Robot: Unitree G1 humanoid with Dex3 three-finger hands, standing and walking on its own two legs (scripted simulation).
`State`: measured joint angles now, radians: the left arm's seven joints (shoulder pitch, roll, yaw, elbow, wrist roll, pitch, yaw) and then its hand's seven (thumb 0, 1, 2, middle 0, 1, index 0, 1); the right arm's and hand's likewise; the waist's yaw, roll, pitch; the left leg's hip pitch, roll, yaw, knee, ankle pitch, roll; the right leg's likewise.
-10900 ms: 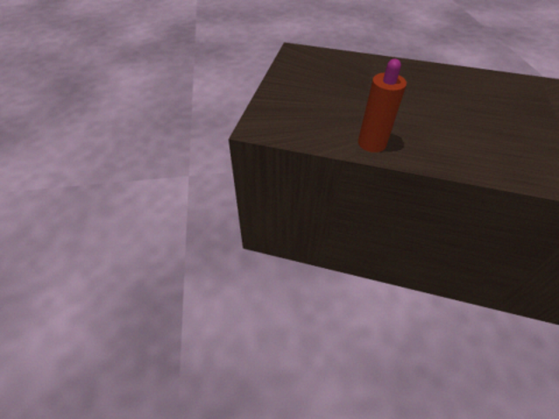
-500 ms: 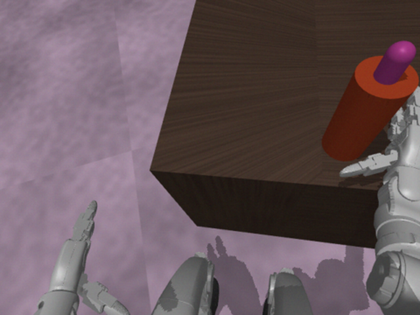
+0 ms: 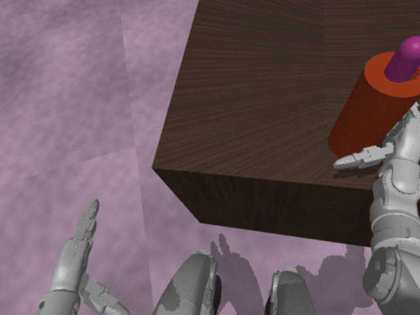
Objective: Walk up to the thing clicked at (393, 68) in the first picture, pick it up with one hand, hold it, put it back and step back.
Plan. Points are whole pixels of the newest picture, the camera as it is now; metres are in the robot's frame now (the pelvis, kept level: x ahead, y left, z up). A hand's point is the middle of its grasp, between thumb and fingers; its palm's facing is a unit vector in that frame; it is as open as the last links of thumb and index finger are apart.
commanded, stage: close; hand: right
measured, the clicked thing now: (375, 105) +0.48 -0.19 +0.07
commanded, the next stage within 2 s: settle in 0.38 s
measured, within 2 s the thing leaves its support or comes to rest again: leaves its support in 0.98 s
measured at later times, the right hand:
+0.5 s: hand (370, 129) +0.46 -0.20 +0.01, palm faces +0.22 +0.98 +0.01, open 11.0 cm
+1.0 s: hand (361, 138) +0.44 -0.19 +0.02, palm faces +0.20 +0.98 -0.02, open 11.3 cm
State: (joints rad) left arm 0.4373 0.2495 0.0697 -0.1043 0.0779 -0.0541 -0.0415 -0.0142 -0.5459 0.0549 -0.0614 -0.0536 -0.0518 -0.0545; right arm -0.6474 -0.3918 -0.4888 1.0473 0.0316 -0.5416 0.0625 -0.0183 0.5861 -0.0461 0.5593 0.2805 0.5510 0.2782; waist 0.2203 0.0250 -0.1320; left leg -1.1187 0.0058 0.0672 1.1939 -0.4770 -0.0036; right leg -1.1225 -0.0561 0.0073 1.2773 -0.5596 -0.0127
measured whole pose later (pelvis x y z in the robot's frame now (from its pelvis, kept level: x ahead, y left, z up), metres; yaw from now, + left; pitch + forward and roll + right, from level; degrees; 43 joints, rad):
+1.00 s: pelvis +0.00 +0.00 +0.03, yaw +0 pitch +18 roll +3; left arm 0.38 0.27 0.10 0.01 0.06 -0.04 -0.01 -0.01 -0.54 0.06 -0.06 -0.06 -0.06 -0.05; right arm -0.53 -0.31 -0.38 0.94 0.03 -0.44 -0.03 0.00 0.61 -0.99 0.67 0.99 0.72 1.03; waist 0.19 0.03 -0.11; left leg -0.96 0.00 0.05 1.07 -0.44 -0.01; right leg -0.96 -0.05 -0.01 1.15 -0.52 -0.01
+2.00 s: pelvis +0.01 -0.01 +0.07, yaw +0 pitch +10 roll +2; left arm 0.35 0.21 0.05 0.28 0.02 -0.08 0.05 -0.01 -0.54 0.05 -0.06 -0.07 -0.06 -0.06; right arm -0.38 -0.22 -0.24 0.63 0.09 -0.30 -0.05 0.00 0.61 -1.02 0.62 1.07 0.67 1.11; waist 0.08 0.00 -0.08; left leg -0.65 0.02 0.03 0.85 -0.36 -0.02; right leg -0.64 -0.03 -0.03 0.90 -0.43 -0.02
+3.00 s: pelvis +0.01 +0.01 +0.10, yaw -1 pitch +0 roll +0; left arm 0.24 0.21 0.08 0.54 -0.01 -0.13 0.12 -0.01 -0.52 0.03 -0.06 -0.06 -0.06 -0.04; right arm -0.12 -0.17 -0.16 0.21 0.16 -0.02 -0.04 0.00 0.61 -1.02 0.62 1.07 0.67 1.11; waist 0.03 -0.02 -0.01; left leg -0.32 0.02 0.03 0.59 -0.27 0.00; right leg -0.29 -0.02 -0.04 0.60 -0.31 0.00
